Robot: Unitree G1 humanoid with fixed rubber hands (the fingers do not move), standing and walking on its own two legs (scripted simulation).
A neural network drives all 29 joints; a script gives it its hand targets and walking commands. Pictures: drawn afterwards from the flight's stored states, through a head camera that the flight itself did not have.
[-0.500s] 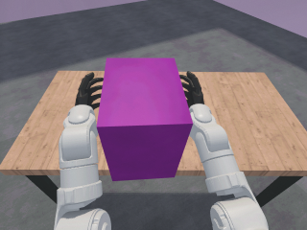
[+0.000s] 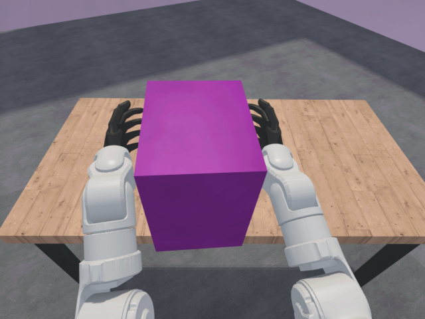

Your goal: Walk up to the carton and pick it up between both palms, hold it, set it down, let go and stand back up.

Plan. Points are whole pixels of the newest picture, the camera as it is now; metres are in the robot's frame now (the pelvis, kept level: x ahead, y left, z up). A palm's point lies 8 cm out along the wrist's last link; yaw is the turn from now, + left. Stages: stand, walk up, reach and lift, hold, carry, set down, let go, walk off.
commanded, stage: hold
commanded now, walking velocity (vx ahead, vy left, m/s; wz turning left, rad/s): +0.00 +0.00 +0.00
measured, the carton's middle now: (197, 168) +0.35 +0.00 +0.11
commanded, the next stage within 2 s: set down in 0.44 s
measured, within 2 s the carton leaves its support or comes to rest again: neither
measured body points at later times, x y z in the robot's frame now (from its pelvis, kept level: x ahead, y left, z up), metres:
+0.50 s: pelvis +0.00 +0.00 +0.00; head -0.01 -0.01 +0.45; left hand +0.37 +0.13 +0.17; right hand +0.38 -0.13 +0.15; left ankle +0.01 +0.11 -0.76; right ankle +0.01 -0.11 -0.76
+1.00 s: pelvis +0.00 +0.00 +0.00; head +0.01 -0.01 +0.45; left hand +0.38 +0.13 +0.13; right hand +0.39 -0.13 +0.12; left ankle +0.01 +0.11 -0.76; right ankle +0.01 -0.11 -0.76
